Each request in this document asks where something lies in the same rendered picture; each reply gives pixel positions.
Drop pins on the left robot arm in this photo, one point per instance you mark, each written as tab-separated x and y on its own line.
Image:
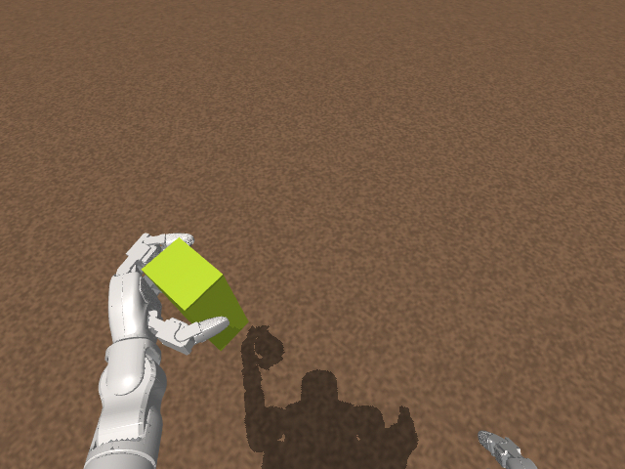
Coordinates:
131	388

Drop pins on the right robot hand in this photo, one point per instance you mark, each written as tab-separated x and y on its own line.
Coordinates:
506	452

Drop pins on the carton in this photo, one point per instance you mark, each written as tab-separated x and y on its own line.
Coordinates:
196	288

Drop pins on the left robot hand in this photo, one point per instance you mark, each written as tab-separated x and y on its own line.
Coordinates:
134	309

